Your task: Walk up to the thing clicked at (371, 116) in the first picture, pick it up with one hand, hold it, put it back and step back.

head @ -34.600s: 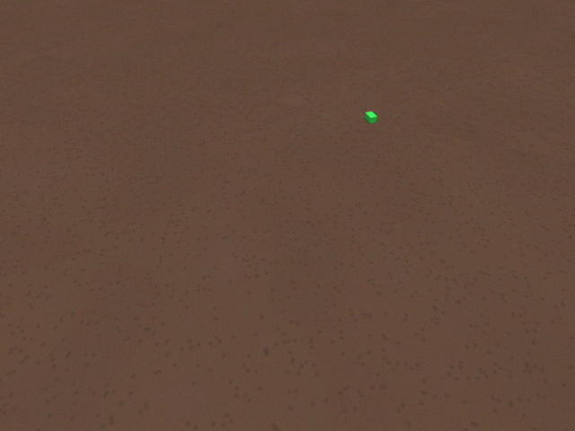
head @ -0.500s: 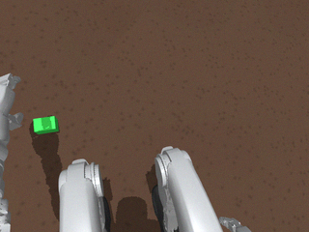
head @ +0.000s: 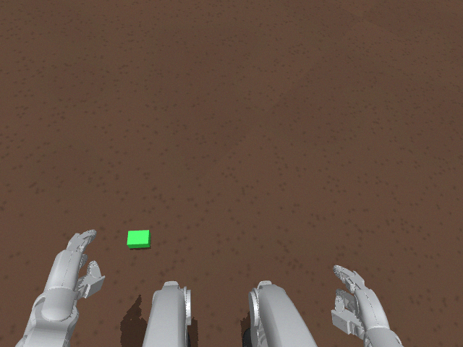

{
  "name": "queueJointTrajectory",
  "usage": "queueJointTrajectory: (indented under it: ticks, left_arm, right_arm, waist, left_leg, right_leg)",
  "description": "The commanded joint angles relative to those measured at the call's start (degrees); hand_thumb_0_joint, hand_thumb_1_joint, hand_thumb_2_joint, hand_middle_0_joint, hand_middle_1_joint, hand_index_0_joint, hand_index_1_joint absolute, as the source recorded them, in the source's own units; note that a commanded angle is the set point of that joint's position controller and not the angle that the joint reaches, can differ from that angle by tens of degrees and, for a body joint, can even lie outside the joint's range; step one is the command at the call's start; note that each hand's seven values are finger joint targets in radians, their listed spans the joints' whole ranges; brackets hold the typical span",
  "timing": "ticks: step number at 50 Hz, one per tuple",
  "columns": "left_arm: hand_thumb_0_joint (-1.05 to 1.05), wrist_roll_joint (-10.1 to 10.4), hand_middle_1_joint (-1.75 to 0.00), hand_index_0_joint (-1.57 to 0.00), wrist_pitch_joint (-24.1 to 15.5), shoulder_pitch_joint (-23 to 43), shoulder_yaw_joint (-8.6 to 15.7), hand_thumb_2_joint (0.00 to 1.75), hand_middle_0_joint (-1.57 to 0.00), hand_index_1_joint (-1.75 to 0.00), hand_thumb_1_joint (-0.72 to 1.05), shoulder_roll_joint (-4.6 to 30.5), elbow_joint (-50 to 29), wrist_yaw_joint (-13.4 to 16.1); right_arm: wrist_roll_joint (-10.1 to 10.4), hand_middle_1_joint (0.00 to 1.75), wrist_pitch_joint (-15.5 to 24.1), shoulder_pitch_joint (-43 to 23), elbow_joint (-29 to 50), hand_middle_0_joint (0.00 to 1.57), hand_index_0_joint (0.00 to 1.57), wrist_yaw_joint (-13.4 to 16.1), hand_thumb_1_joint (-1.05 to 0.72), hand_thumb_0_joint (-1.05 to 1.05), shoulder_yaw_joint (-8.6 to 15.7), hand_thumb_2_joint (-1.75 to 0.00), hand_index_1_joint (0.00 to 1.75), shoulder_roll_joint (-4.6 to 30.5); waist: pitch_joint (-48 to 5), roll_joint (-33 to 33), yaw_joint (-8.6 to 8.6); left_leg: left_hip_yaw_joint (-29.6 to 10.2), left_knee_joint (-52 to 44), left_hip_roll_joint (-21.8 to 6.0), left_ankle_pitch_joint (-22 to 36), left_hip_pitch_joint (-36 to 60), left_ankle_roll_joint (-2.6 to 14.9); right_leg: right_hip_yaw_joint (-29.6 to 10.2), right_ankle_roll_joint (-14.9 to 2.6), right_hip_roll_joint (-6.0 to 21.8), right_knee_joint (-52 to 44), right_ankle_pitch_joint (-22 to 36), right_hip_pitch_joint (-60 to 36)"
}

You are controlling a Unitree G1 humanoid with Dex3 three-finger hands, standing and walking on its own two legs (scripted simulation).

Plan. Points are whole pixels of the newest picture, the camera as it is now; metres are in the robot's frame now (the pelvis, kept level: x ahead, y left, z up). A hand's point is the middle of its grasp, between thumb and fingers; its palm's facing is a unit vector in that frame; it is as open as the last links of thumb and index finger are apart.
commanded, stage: home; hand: left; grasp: from above
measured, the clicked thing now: (139, 239) +0.50 +0.26 -0.55
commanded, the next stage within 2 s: none
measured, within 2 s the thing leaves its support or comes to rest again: neither
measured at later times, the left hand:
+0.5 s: hand (75, 285) +0.24 +0.19 +0.09, palm faces +0.10 -0.97 -0.22, open 7.4 cm
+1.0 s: hand (78, 292) +0.23 +0.18 +0.10, palm faces +0.10 -0.97 -0.21, open 7.4 cm
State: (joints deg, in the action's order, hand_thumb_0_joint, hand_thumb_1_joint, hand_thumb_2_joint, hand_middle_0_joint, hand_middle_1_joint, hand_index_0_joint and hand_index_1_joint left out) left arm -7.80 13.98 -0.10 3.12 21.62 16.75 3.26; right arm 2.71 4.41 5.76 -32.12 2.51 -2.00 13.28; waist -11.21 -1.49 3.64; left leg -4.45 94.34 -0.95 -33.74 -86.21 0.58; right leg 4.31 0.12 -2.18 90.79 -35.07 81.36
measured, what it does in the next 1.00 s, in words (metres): rises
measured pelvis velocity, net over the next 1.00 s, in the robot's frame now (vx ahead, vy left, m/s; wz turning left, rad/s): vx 0.08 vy -0.01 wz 0.07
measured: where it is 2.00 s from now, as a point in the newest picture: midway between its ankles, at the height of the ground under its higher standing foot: outside the picture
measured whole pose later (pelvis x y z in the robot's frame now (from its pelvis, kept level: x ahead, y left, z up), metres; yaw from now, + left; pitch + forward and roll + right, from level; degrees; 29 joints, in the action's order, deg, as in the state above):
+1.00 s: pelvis +0.08 -0.01 +0.15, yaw +4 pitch +10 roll -3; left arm 2.7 24.8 -28.6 1.4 13.0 -6.2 1.3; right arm 0.5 12.7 16.3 -30.5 10.3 -2.4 12.8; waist -9.4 -2.8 2.4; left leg -3.7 56.9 -0.7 -27.8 -39.2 -0.1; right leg 3.2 -0.6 -1.8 53.1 -28.6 34.6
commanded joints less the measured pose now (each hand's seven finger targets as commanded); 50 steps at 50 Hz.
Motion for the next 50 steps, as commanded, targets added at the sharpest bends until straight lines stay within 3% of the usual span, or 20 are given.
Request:
queueJointTrajectory:
  ticks: [1,4,6,7,12,19,20,24,32,35,50]
  left_arm:
    - [0.0,4.71,-0.3,-0.2,1.27,2.91,3.6,0.9,-0.2,-0.3,0.9,6.29,-14.59,1.8]
    - [0.0,7.76,-0.3,-0.2,3.52,-1.24,4.6,0.9,-0.2,-0.3,0.9,4.32,-16.93,1.98]
    - [0.0,9.28,-0.3,-0.2,4.71,-4.96,3.88,0.9,-0.2,-0.3,0.9,2.21,-18.97,1.85]
    - [0.0,9.91,-0.3,-0.2,5.25,-6.43,5.2,0.9,-0.2,-0.3,0.9,2.69,-19.61,1.97]
    - [0.0,11.75,-0.3,-0.2,6.95,-14.29,4.07,0.9,-0.2,-0.3,0.9,-0.49,-24.29,1.46]
    - [0.0,11.69,-0.3,-0.2,8.18,-25.36,3.19,0.9,-0.2,-0.3,0.9,-2.18,-32.69,0.86]
    - [0.0,11.62,-0.3,-0.2,8.43,-26.44,2.23,0.9,-0.2,-0.3,0.9,-2.96,-32.57,0.71]
    - [0.0,11.18,-0.3,-0.2,8.91,-30.09,1.74,0.9,-0.2,-0.3,0.9,-3.72,-33.62,-0.02]
    - [0.0,10.55,-0.3,-0.2,8.65,-27.16,1.58,0.9,-0.2,-0.3,0.9,-3.12,-33.2,-1.73]
    - [0.0,10.34,-0.3,-0.2,8.28,-27.81,1.94,0.9,-0.2,-0.3,0.9,-2.9,-33.37,-1.87]
    - [0.0,10.51,-0.3,-0.2,8.04,-27.26,1.54,0.9,-0.2,-0.3,0.9,-2.87,-33.27,-1.64]
  right_arm:
    - [0.45,0.3,3.42,2.77,6.73,0.2,0.2,2.44,-0.9,0.0,3.15,-0.9,0.3,8.95]
    - [0.56,0.3,4.31,3.53,7.07,0.2,0.2,3.83,-0.9,0.0,2.39,-0.9,0.3,8.16]
    - [0.52,0.3,5.04,4.28,7.19,0.2,0.2,4.87,-0.9,0.0,1.98,-0.9,0.3,7.51]
    - [0.55,0.3,5.33,4.83,7.59,0.2,0.2,5.36,-0.9,0.0,1.92,-0.9,0.3,7.52]
    - [-0.09,0.3,6.87,7.21,8.13,0.2,0.2,7.24,-0.9,0.0,1.45,-0.9,0.3,6.35]
    - [-0.89,0.3,8.51,9.07,10.48,0.2,0.2,8.69,-0.9,0.0,1.98,-0.9,0.3,5.27]
    - [-1.01,0.3,8.73,9.21,10.57,0.2,0.2,8.78,-0.9,0.0,2.0,-0.9,0.3,5.17]
    - [-1.38,0.3,9.51,9.03,11.19,0.2,0.2,9.09,-0.9,0.0,2.33,-0.9,0.3,5.43]
    - [-2.02,0.3,11.07,8.24,11.21,0.2,0.2,8.9,-0.9,0.0,2.77,-0.9,0.3,6.44]
    - [-2.19,0.3,11.55,8.05,10.92,0.2,0.2,8.72,-0.9,0.0,2.9,-0.9,0.3,6.44]
    - [-2.26,0.3,11.72,7.15,10.88,0.2,0.2,8.33,-0.9,0.0,2.56,-0.9,0.3,6.47]
  waist:
    - [-18.67,-6.61,1.05]
    - [-16.12,-5.73,0.89]
    - [-15.26,-5.24,1.18]
    - [-14.83,-5.08,0.62]
    - [-11.8,-4.87,0.77]
    - [-8.42,-3.9,-0.63]
    - [-7.53,-3.14,-0.04]
    - [-4.15,-1.08,-0.5]
    - [-0.2,0.28,-0.09]
    - [-2.44,-1.4,-0.88]
    - [-2.75,0.01,-0.86]
  left_leg:
    - [-3.29,-24.49,-0.09,-2.34,28.84,0.69]
    - [-3.26,-28.23,0.06,-0.02,32.07,0.66]
    - [-2.6,-30.33,0.1,3.82,34.63,0.61]
    - [-2.27,-31.51,0.19,5.11,36.2,0.59]
    - [-0.69,-36.87,0.3,13.97,43.49,0.29]
    - [0.8,-42.51,0.89,21.69,50.93,0.25]
    - [1.03,-42.74,1.03,22.3,51.18,0.35]
    - [1.11,-44.55,1.06,22.79,52.5,0.64]
    - [1.46,-46.03,1.12,20.46,53.41,0.82]
    - [1.47,-45.52,1.09,23.36,54.71,0.51]
    - [1.72,-44.96,1.37,22.15,54.33,0.88]
  right_leg:
    - [-2.08,-1.57,-0.28,-19.93,3.37,-15.56]
    - [-2.13,-1.4,-0.27,-24.39,5.13,-21.08]
    - [-2.04,-1.49,-0.33,-27.22,7.89,-25.07]
    - [-2.16,-1.46,-0.2,-28.79,8.86,-27.26]
    - [-1.71,-1.37,-0.34,-35.1,15.55,-35.93]
    - [-1.26,-1.11,-0.63,-42.47,22.06,-44.88]
    - [-1.3,-0.97,-0.58,-43.25,22.91,-45.42]
    - [-0.99,-0.83,-0.57,-45.18,23.27,-46.62]
    - [-0.78,-0.34,-0.18,-46.64,20.74,-46.34]
    - [-0.82,-0.51,0.02,-45.6,23.16,-47.4]
    - [-1.58,-0.07,0.41,-46.3,23.57,-48.02]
